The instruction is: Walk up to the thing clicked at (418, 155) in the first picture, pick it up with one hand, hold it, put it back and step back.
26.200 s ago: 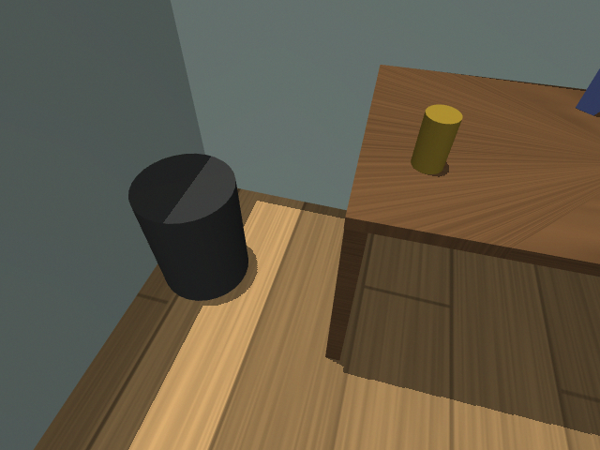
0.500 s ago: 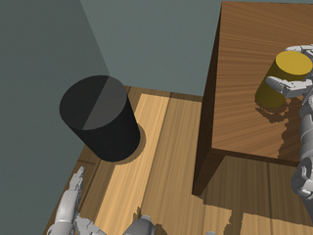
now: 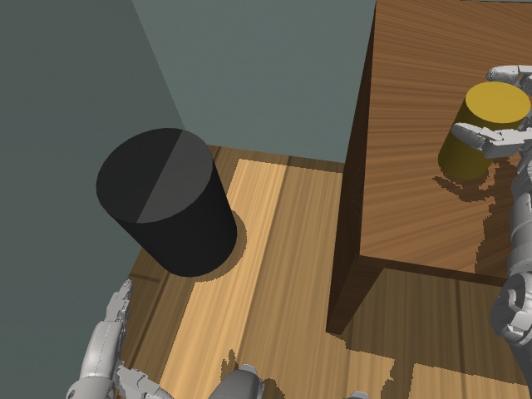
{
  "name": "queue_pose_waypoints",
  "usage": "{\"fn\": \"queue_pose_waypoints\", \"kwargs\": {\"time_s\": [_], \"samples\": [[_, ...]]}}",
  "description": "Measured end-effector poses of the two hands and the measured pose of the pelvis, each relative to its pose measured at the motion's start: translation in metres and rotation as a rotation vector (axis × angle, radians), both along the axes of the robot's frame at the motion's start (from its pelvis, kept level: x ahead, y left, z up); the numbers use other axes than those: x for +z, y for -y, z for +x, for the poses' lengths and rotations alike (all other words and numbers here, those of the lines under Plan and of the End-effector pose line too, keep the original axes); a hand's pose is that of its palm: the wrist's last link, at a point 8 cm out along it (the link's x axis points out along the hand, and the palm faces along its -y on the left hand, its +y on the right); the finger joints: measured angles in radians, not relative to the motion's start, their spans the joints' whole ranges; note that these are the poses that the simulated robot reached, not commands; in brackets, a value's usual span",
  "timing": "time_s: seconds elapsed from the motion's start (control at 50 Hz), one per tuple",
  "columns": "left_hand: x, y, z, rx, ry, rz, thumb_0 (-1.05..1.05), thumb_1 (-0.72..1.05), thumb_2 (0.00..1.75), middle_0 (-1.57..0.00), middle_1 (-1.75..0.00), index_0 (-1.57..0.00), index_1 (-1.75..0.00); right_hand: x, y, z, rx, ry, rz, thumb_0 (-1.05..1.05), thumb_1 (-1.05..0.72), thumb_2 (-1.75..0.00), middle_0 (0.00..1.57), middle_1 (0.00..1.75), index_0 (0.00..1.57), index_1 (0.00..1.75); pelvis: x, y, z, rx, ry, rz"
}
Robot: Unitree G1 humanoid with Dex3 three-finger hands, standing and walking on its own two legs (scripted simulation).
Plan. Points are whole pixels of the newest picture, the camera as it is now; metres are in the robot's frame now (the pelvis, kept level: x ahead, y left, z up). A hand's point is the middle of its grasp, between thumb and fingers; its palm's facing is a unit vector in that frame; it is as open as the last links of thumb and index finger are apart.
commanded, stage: loosen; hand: right
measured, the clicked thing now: (477, 134) +0.53 -0.20 +0.08
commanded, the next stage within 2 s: lower in 0.14 s
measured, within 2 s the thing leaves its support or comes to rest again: rests again in 0.18 s
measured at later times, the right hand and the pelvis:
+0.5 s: hand (509, 118) +0.52 -0.22 +0.12, palm faces +0.18 +0.98 +0.01, open 8.6 cm; pelvis -0.01 +0.00 -0.01, yaw -1 degrees
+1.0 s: hand (503, 119) +0.52 -0.22 +0.12, palm faces +0.20 +0.98 +0.00, open 15.2 cm; pelvis -0.02 +0.00 -0.02, yaw +0 degrees
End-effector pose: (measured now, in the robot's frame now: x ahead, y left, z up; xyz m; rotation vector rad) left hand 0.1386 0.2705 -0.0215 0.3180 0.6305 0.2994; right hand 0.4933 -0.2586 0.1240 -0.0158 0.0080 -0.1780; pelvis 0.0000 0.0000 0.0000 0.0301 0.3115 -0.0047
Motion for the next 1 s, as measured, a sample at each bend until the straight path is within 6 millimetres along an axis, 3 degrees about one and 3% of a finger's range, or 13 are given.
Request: {"fn": "queue_pose_waypoints", "kwargs": {"time_s": [0.04, 0.1, 0.16, 0.24, 0.28, 0.34, 0.62, 0.82, 1.0], "samples": [[-0.009, -0.001, -0.004, 0.013, -0.045, -0.015, -0.01, -0.52, 0.04, -0.06, -0.04, -0.06, -0.05, -0.007, 0.0, 0.001, 0.007, -0.017, 0.03, -0.03, 0.4, -0.77, 0.79, 0.85, 0.84, 0.86, -0.001, -0.001, -0.002, -0.009, -0.003, 0.002], [0.001, -0.001, 0.004, -0.005, -0.006, 0.003, -0.01, -0.53, 0.05, -0.06, -0.04, -0.05, -0.05, -0.004, 0.004, 0.002, -0.01, -0.008, 0.017, -0.03, 0.39, -0.76, 0.8, 0.84, 0.85, 0.84, -0.002, -0.001, -0.002, 0.0, -0.015, -0.002], [-0.006, 0.0, 0.0, -0.001, -0.03, -0.014, -0.01, -0.52, 0.04, -0.06, -0.04, -0.05, -0.05, -0.01, 0.006, 0.0, -0.007, -0.024, 0.055, -0.03, 0.36, -0.73, 0.8, 0.81, 0.85, 0.81, -0.003, -0.001, -0.003, -0.011, -0.016, 0.002], [0.0, 0.005, 0.004, -0.023, 0.008, -0.012, -0.01, -0.53, 0.04, -0.06, -0.04, -0.05, -0.05, 0.007, 0.009, 0.0, -0.003, 0.017, 0.0, -0.02, 0.3, -0.69, 0.81, 0.78, 0.88, 0.81, -0.004, -0.001, -0.003, -0.01, -0.015, 0.0], [-0.01, 0.007, -0.002, -0.008, -0.039, -0.037, -0.01, -0.53, 0.04, -0.06, -0.04, -0.05, -0.05, 0.001, 0.009, -0.001, 0.003, -0.002, 0.025, -0.02, 0.27, -0.67, 0.8, 0.77, 0.92, 0.82, -0.005, 0.0, -0.004, -0.016, -0.017, 0.003], [-0.002, 0.009, 0.003, -0.023, -0.001, -0.027, -0.01, -0.53, 0.04, -0.06, -0.04, -0.06, -0.05, 0.003, 0.009, -0.002, -0.005, -0.005, 0.009, -0.01, 0.26, -0.66, 0.8, 0.75, 0.95, 0.83, -0.006, 0.001, -0.005, -0.007, -0.021, 0.001], [-0.01, 0.013, -0.015, -0.02, -0.009, -0.036, -0.01, -0.53, 0.04, -0.06, -0.05, -0.06, -0.05, 0.0, 0.012, -0.006, -0.015, -0.001, 0.031, -0.01, 0.21, -0.62, 0.78, 0.73, 1.01, 0.83, -0.012, 0.002, -0.015, -0.009, -0.019, 0.003], [-0.007, 0.007, -0.022, -0.018, -0.011, -0.011, -0.01, -0.53, 0.04, -0.06, -0.05, -0.06, -0.05, 0.0, 0.004, -0.003, -0.003, 0.006, 0.017, -0.01, 0.23, -0.36, 0.72, 0.53, 0.78, 0.57, -0.015, 0.001, -0.019, -0.005, -0.021, 0.004], [-0.007, 0.006, -0.021, -0.023, -0.018, -0.009, -0.01, -0.54, 0.05, -0.06, -0.05, -0.05, -0.06, -0.006, 0.008, -0.002, -0.021, -0.005, 0.016, -0.01, 0.38, -0.1, 0.4, 0.19, 0.39, 0.2, -0.016, -0.001, -0.018, -0.006, -0.027, 0.005]]}}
